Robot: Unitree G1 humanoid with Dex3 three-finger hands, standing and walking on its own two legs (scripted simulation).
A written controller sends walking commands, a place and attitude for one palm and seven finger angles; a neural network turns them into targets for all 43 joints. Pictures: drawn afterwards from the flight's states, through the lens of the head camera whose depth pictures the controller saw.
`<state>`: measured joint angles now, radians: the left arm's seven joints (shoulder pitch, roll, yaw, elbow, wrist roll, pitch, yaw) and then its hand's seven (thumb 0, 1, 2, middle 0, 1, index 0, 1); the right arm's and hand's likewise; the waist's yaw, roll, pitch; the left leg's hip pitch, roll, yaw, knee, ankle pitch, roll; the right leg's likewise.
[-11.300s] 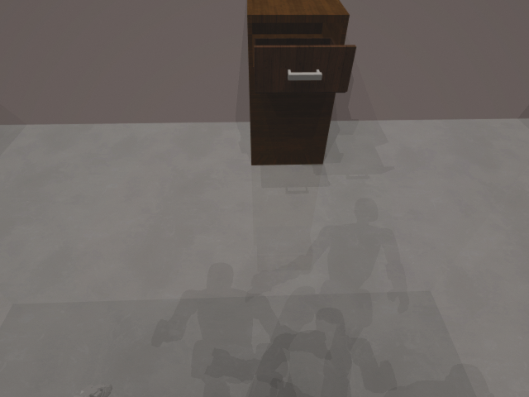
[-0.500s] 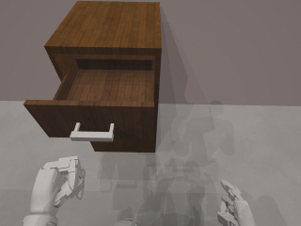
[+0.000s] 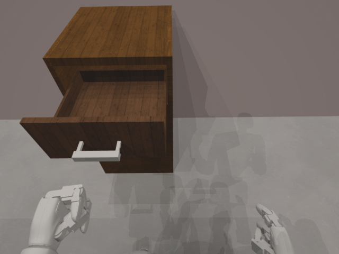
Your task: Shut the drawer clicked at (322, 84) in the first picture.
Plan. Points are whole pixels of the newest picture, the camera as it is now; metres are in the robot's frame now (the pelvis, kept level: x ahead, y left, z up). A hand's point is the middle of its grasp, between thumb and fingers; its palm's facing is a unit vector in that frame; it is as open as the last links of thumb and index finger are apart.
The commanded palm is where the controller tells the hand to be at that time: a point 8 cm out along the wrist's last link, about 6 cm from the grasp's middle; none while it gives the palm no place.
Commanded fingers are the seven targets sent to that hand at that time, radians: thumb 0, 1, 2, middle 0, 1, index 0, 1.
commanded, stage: bring the fist close to the handle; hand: left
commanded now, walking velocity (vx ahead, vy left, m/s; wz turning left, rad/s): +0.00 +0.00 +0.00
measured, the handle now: (98, 150) +0.39 +0.24 -0.02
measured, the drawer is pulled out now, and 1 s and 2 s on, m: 0.26 0.26 0.24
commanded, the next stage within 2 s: push the drawer shut in 1.34 s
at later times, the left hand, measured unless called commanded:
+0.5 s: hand (96, 195) +0.24 +0.19 +0.02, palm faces +0.06 -1.00 -0.06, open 3.2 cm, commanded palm +0.22 +0.24 +0.02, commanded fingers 0.00 0.90 0.90 -1.40 -1.60 -1.40 -1.60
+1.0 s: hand (105, 184) +0.29 +0.19 -0.03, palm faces +0.03 -1.00 -0.03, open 3.2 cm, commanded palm +0.27 +0.25 -0.02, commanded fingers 0.00 0.90 0.90 -1.40 -1.60 -1.40 -1.60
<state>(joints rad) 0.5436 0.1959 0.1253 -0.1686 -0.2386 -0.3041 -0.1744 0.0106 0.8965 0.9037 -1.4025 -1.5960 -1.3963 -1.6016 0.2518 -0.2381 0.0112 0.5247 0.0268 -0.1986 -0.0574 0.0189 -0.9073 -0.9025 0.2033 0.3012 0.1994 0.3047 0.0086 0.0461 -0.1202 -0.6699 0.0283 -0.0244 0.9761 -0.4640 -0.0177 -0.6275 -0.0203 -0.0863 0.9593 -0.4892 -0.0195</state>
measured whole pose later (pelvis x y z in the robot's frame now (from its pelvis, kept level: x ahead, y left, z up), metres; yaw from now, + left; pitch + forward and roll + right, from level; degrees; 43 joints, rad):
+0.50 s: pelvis -0.01 +0.00 -0.02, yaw -1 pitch +14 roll -1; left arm 0.27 0.20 0.16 0.07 -0.22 -0.40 -0.16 0.01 0.90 0.90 -1.40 -1.60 -1.40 -1.60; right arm 0.25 -0.24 0.01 0.56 0.00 -0.19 -0.04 0.02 -0.91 -0.90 0.20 0.30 0.20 0.30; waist -0.01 0.03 -0.13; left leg -0.87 0.03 -0.02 1.12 -0.50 -0.01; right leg -0.82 -0.02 -0.08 1.10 -0.52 -0.02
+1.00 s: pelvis -0.02 +0.02 -0.06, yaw -1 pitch +20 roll -2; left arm 0.01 0.21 0.19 0.29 -0.21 -0.42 -0.17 0.01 0.90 0.90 -1.40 -1.60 -1.40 -1.60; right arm 0.20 -0.25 0.01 0.57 0.00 -0.12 -0.04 0.02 -0.91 -0.90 0.20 0.30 0.20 0.30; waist -0.02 0.02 -0.15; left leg -1.08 0.03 -0.02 1.27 -0.54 0.00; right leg -1.04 -0.03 -0.07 1.24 -0.56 -0.01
